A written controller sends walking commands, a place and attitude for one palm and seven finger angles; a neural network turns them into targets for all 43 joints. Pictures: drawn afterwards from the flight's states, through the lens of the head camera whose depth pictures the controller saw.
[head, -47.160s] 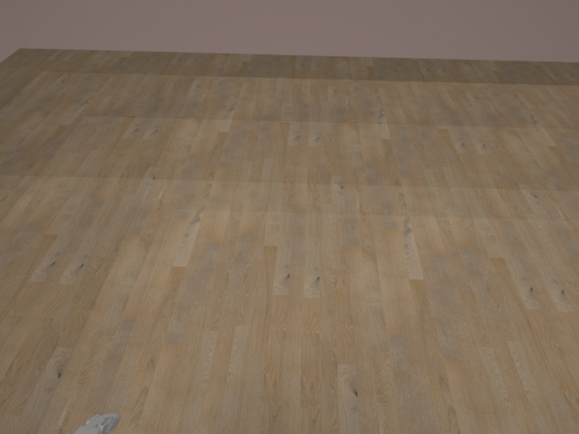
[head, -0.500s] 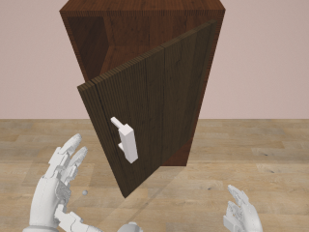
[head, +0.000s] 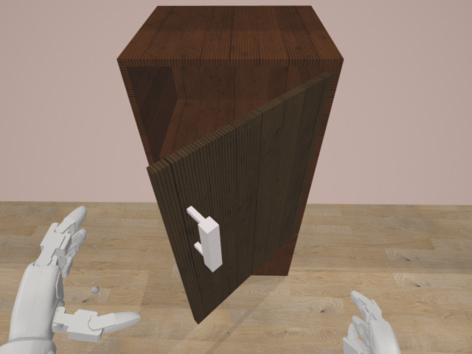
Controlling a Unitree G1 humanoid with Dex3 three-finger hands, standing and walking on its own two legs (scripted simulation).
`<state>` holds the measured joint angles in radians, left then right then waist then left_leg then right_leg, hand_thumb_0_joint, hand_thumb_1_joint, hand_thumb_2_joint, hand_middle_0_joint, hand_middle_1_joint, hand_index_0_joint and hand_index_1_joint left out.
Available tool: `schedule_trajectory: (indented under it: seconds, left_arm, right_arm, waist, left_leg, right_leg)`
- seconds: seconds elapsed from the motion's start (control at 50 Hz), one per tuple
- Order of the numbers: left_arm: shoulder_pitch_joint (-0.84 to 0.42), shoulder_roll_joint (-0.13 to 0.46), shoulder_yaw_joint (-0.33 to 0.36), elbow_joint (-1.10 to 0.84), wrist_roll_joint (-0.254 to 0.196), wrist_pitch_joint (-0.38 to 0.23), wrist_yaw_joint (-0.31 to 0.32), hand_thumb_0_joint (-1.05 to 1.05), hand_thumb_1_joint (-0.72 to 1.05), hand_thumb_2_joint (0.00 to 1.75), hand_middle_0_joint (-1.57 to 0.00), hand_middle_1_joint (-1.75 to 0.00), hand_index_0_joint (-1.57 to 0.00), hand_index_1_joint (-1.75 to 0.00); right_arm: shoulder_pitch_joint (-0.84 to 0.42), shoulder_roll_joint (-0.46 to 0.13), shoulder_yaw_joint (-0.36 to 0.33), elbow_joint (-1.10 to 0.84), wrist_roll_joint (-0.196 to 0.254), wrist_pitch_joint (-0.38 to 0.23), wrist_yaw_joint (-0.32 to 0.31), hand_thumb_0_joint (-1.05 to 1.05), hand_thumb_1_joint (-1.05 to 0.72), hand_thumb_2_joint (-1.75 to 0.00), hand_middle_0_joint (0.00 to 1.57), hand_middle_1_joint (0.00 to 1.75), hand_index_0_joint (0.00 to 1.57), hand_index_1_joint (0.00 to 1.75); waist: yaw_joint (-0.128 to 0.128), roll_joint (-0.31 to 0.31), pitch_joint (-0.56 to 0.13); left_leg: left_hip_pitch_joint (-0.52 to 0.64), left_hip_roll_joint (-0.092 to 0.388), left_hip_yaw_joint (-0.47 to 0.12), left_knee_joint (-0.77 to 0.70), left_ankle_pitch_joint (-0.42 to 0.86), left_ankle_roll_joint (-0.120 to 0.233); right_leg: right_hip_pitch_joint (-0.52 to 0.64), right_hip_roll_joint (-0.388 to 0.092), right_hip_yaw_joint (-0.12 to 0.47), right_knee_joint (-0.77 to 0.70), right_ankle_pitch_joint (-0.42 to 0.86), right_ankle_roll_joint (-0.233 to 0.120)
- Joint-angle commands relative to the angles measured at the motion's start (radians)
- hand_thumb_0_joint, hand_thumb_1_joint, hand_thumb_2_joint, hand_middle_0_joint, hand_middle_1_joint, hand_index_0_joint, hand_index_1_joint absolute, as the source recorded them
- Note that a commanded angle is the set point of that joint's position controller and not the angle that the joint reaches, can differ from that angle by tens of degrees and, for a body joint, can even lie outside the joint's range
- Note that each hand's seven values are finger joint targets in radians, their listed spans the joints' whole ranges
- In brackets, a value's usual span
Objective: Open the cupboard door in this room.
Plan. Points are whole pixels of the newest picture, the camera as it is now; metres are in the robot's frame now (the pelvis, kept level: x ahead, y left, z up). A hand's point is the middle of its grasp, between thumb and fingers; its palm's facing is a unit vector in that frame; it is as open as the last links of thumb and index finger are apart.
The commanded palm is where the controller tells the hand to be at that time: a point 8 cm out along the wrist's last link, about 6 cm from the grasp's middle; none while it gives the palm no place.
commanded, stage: draw the hand back to the body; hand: left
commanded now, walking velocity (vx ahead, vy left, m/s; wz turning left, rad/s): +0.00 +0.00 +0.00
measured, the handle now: (203, 238) +0.31 +0.10 +0.04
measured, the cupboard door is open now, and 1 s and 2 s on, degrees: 44 44 44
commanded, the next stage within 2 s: step back with the hand held close in 0.86 s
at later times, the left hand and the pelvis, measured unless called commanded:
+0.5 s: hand (44, 225) +0.22 +0.27 +0.19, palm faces +0.46 -0.79 -0.41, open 8.9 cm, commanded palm +0.17 +0.30 +0.20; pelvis +0.02 +0.00 +0.03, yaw -1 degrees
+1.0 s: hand (61, 232) +0.21 +0.24 +0.19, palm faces +0.45 -0.80 -0.40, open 7.4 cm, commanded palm +0.16 +0.28 +0.21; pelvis +0.02 -0.02 +0.03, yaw -1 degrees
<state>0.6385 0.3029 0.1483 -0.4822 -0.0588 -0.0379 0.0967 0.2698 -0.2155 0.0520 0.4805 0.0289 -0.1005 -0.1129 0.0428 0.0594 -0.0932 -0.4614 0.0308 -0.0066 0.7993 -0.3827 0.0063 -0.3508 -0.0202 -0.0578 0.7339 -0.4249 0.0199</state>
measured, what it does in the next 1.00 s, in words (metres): stands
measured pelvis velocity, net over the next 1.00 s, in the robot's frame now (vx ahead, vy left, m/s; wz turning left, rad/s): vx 0.02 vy -0.02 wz -0.02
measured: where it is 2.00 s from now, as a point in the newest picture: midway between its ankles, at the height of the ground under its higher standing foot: outside the picture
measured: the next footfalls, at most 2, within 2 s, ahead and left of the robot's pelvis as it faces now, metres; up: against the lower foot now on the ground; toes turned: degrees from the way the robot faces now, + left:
left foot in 1.86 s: -0.02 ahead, +0.11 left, +0.00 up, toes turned +5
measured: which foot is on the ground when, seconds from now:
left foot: down 0.00-1.00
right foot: down 0.00-1.00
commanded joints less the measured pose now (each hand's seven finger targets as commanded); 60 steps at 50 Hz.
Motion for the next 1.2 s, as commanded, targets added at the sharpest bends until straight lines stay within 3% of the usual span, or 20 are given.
schedule_trajectory:
  seconds: [0.0, 0.02, 0.12, 0.16, 0.24, 0.32, 0.4, 0.46, 0.54, 0.62, 0.68, 0.74, 0.84, 0.92, 0.96, 0.98, 1.0, 1.06, 1.12, 1.18]
  left_arm:
    - [-0.096, 0.14, 0.103, -0.216, 0.019, -0.056, 0.044, 0.0, 0.09, 0.55, -0.17, -0.3, -0.17, -0.3]
    - [-0.108, 0.166, 0.132, -0.209, 0.02, -0.055, 0.051, 0.0, 0.13, 0.57, -0.17, -0.3, -0.17, -0.3]
    - [-0.122, 0.182, 0.177, -0.209, 0.024, -0.061, 0.06, 0.0, 0.31, 0.64, -0.18, -0.3, -0.18, -0.3]
    - [-0.124, 0.169, 0.177, -0.209, 0.021, -0.061, 0.056, 0.0, 0.37, 0.68, -0.18, -0.3, -0.18, -0.3]
    - [-0.145, 0.168, 0.201, -0.191, 0.017, -0.058, 0.05, 0.0, 0.51, 0.74, -0.19, -0.3, -0.19, -0.3]
    - [-0.19, 0.208, 0.265, -0.167, 0.012, -0.062, 0.052, 0.0, 0.65, 0.8, -0.19, -0.3, -0.19, -0.3]
    - [-0.24, 0.224, 0.306, -0.178, 0.005, -0.071, 0.05, 0.0, 0.8, 0.86, -0.2, -0.3, -0.2, -0.3]
    - [-0.278, 0.232, 0.328, -0.138, -0.001, -0.069, 0.05, 0.0, 0.9, 0.9, -0.2, -0.3, -0.2, -0.3]
    - [-0.237, 0.173, 0.27, -0.101, -0.004, -0.065, 0.034, 0.0, 0.9, 0.9, -0.2, -0.3, -0.2, -0.3]
    - [-0.245, 0.216, 0.301, -0.105, -0.005, -0.072, 0.035, 0.0, 0.9, 0.9, -0.2, -0.3, -0.2, -0.3]
    - [-0.265, 0.239, 0.321, -0.156, -0.001, -0.086, 0.038, 0.0, 0.9, 0.9, -0.2, -0.3, -0.2, -0.3]
    - [-0.268, 0.241, 0.323, -0.155, -0.002, -0.088, 0.039, 0.0, 0.9, 0.9, -0.2, -0.3, -0.2, -0.3]
    - [-0.254, 0.211, 0.3, -0.098, -0.008, -0.086, 0.033, 0.0, 0.9, 0.9, -0.2, -0.3, -0.2, -0.3]
    - [-0.257, 0.209, 0.297, -0.074, -0.009, -0.093, 0.028, 0.0, 0.9, 0.9, -0.2, -0.3, -0.2, -0.3]
    - [-0.324, 0.239, 0.312, -0.152, -0.01, -0.108, 0.029, 0.0, 0.9, 0.9, -0.2, -0.3, -0.2, -0.3]
    - [-0.377, 0.349, 0.423, -0.175, -0.002, -0.14, 0.034, 0.0, 0.9, 0.9, -0.2, -0.3, -0.2, -0.3]
    - [-0.28, 0.291, 0.378, -0.094, -0.002, -0.14, 0.023, 0.0, 0.9, 0.9, -0.2, -0.3, -0.2, -0.3]
    - [-0.202, 0.253, 0.343, -0.106, 0.001, -0.14, 0.017, 0.0, 0.9, 0.9, -0.2, -0.3, -0.2, -0.3]
    - [-0.128, 0.257, 0.352, -0.157, -0.005, -0.143, 0.021, 0.0, 0.9, 0.9, -0.2, -0.3, -0.2, -0.3]
    - [-0.082, 0.289, 0.39, -0.2, -0.009, -0.145, 0.03, 0.0, 0.9, 0.9, -0.2, -0.3, -0.2, -0.3]
  right_arm:
    - [-0.129, -0.099, -0.034, -0.148, -0.014, -0.067, -0.018, 0.0, -0.9, -0.9, 0.2, 0.3, 0.2, 0.3]
    - [-0.138, -0.104, -0.034, -0.139, -0.014, -0.07, -0.02, 0.0, -0.9, -0.9, 0.2, 0.3, 0.2, 0.3]
    - [-0.148, -0.103, -0.034, -0.104, -0.018, -0.082, -0.016, 0.0, -0.9, -0.9, 0.2, 0.3, 0.2, 0.3]
    - [-0.153, -0.102, -0.033, -0.094, -0.021, -0.083, -0.008, 0.0, -0.9, -0.9, 0.2, 0.3, 0.2, 0.3]
    - [-0.161, -0.107, -0.038, -0.07, -0.025, -0.081, 0.006, 0.0, -0.9, -0.9, 0.2, 0.3, 0.2, 0.3]
    - [-0.172, -0.112, -0.045, -0.052, -0.029, -0.07, 0.009, 0.0, -0.9, -0.9, 0.2, 0.3, 0.2, 0.3]
    - [-0.182, -0.108, -0.049, -0.044, -0.03, -0.061, 0.014, 0.0, -0.9, -0.9, 0.2, 0.3, 0.2, 0.3]
    - [-0.193, -0.108, -0.051, -0.03, -0.03, -0.052, 0.015, 0.0, -0.9, -0.9, 0.2, 0.3, 0.2, 0.3]
    - [-0.196, -0.115, -0.06, -0.027, -0.031, -0.044, 0.024, 0.0, -0.9, -0.9, 0.2, 0.3, 0.2, 0.3]
    - [-0.209, -0.117, -0.067, -0.026, -0.034, -0.038, 0.021, 0.0, -0.9, -0.9, 0.2, 0.3, 0.2, 0.3]
    - [-0.214, -0.11, -0.067, -0.024, -0.035, -0.045, 0.016, 0.0, -0.9, -0.9, 0.2, 0.3, 0.2, 0.3]
    - [-0.221, -0.104, -0.065, -0.017, -0.034, -0.05, 0.013, 0.0, -0.9, -0.9, 0.2, 0.3, 0.2, 0.3]
    - [-0.223, -0.105, -0.067, -0.008, -0.032, -0.052, 0.012, 0.0, -0.9, -0.9, 0.2, 0.3, 0.2, 0.3]
    - [-0.221, -0.108, -0.072, -0.005, -0.032, -0.05, 0.013, 0.0, -0.9, -0.9, 0.2, 0.3, 0.2, 0.3]
    - [-0.231, -0.109, -0.073, -0.011, -0.033, -0.054, 0.013, 0.0, -0.9, -0.9, 0.2, 0.3, 0.2, 0.3]
    - [-0.218, -0.127, -0.072, -0.037, -0.026, -0.028, 0.015, 0.0, -0.9, -0.9, 0.2, 0.3, 0.2, 0.3]
    - [-0.224, -0.117, -0.074, -0.02, -0.031, -0.009, 0.014, 0.0, -0.9, -0.9, 0.2, 0.3, 0.2, 0.3]
    - [-0.226, -0.121, -0.083, -0.038, -0.03, 0.022, 0.017, 0.0, -0.9, -0.9, 0.2, 0.3, 0.2, 0.3]
    - [-0.211, -0.13, -0.092, -0.059, -0.027, 0.045, 0.016, 0.0, -0.9, -0.9, 0.2, 0.3, 0.2, 0.3]
    - [-0.213, -0.123, -0.098, -0.081, -0.022, 0.064, 0.015, 0.0, -0.9, -0.9, 0.2, 0.3, 0.2, 0.3]
  waist:
    - [-0.002, -0.029, 0.006]
    - [0.006, -0.021, 0.008]
    - [0.017, 0.0, -0.011]
    - [0.017, 0.028, -0.006]
    - [0.02, 0.027, 0.015]
    - [0.027, -0.014, 0.013]
    - [0.029, 0.023, -0.001]
    - [0.027, 0.024, 0.034]
    - [0.023, -0.001, 0.035]
    - [0.031, -0.055, 0.021]
    - [0.033, -0.001, -0.009]
    - [0.031, 0.028, 0.022]
    - [0.025, -0.005, 0.082]
    - [0.027, -0.028, 0.074]
    - [0.029, -0.032, 0.032]
    - [-0.017, -0.071, 0.123]
    - [-0.02, -0.132, 0.103]
    - [-0.025, -0.062, 0.055]
    - [-0.024, 0.006, -0.034]
    - [-0.024, -0.039, -0.091]
  left_leg:
    - [0.167, -0.013, -0.007, -0.218, 0.136, 0.018]
    - [0.176, -0.014, -0.009, -0.231, 0.147, 0.017]
    - [0.253, -0.009, -0.007, -0.291, 0.265, 0.012]
    - [0.277, -0.006, -0.005, -0.312, 0.313, 0.008]
    - [0.315, 0.005, -0.007, -0.346, 0.426, 0.0]
    - [0.338, 0.005, 0.001, -0.374, 0.43, 0.0]
    - [0.37, 0.001, 0.01, -0.391, 0.453, -0.001]
    - [0.371, -0.002, 0.017, -0.404, 0.428, -0.001]
    - [0.395, -0.002, 0.026, -0.411, 0.444, 0.007]
    - [0.391, -0.01, 0.033, -0.417, 0.402, 0.014]
    - [0.416, -0.018, 0.041, -0.409, 0.413, 0.015]
    - [0.417, -0.021, 0.047, -0.407, 0.409, 0.013]
    - [0.416, -0.017, 0.05, -0.418, 0.379, 0.014]
    - [0.418, -0.018, 0.049, -0.427, 0.371, 0.017]
    - [0.437, -0.022, 0.049, -0.423, 0.367, 0.021]
    - [0.363, -0.004, 0.039, -0.365, 0.339, 0.031]
    - [0.354, -0.007, 0.033, -0.34, 0.335, 0.029]
    - [0.353, -0.005, 0.044, -0.336, 0.4, 0.022]
    - [0.368, 0.013, 0.034, -0.35, 0.527, 0.018]
    - [0.381, 0.026, 0.04, -0.339, 0.584, 0.017]
  right_leg:
    - [-0.015, 0.018, 0.0, -0.208, 0.156, -0.032]
    - [0.01, 0.019, 0.002, -0.222, 0.163, -0.036]
    - [0.102, 0.018, -0.004, -0.248, 0.268, -0.038]
    - [0.126, 0.017, -0.004, -0.257, 0.3, -0.036]
    - [0.166, 0.02, -0.005, -0.286, 0.357, -0.034]
    - [0.208, 0.025, -0.004, -0.317, 0.38, -0.037]
    - [0.231, 0.023, 0.0, -0.335, 0.403, -0.035]
    - [0.232, 0.024, 0.001, -0.357, 0.403, -0.035]
    - [0.241, 0.024, 0.002, -0.372, 0.426, -0.029]
    - [0.264, 0.024, 0.007, -0.388, 0.425, -0.027]
    - [0.269, 0.023, 0.013, -0.393, 0.446, -0.027]
    - [0.256, 0.021, 0.018, -0.407, 0.453, -0.026]
    - [0.225, 0.025, 0.017, -0.428, 0.423, -0.021]
    - [0.239, 0.025, 0.018, -0.432, 0.412, -0.021]
    - [0.247, 0.023, 0.027, -0.436, 0.416, -0.017]
    - [0.135, -0.025, 0.079, -0.484, 0.493, -0.011]
    - [0.14, -0.048, 0.07, -0.477, 0.535, -0.011]
    - [0.157, -0.061, 0.059, -0.433, 0.625, -0.009]
    - [0.202, -0.046, 0.038, -0.38, 0.624, -0.006]
    - [0.205, -0.036, 0.039, -0.351, 0.663, -0.001]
